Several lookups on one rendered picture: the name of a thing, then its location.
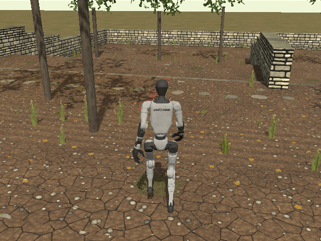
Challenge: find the robot left forearm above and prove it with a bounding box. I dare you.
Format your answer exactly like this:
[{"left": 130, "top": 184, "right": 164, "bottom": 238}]
[{"left": 134, "top": 122, "right": 145, "bottom": 150}]

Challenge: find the robot left hand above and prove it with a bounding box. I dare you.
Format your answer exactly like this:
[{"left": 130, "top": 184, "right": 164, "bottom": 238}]
[{"left": 132, "top": 148, "right": 144, "bottom": 163}]

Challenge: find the robot left upper arm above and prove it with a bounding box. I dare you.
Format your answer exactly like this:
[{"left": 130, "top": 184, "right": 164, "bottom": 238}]
[{"left": 140, "top": 101, "right": 151, "bottom": 130}]

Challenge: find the robot left foot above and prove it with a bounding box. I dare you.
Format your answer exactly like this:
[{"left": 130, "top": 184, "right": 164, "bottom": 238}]
[{"left": 147, "top": 187, "right": 154, "bottom": 193}]

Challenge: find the robot right hand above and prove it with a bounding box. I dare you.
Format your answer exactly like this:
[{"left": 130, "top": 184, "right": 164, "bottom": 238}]
[{"left": 172, "top": 132, "right": 184, "bottom": 142}]

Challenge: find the humanoid robot torso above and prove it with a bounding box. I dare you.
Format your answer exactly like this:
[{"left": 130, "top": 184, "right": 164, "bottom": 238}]
[{"left": 150, "top": 99, "right": 173, "bottom": 151}]

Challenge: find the robot right forearm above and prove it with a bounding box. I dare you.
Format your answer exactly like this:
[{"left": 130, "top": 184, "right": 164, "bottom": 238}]
[{"left": 178, "top": 121, "right": 184, "bottom": 136}]

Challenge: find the robot right upper arm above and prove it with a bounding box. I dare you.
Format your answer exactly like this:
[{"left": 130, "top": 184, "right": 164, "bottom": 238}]
[{"left": 172, "top": 101, "right": 183, "bottom": 128}]

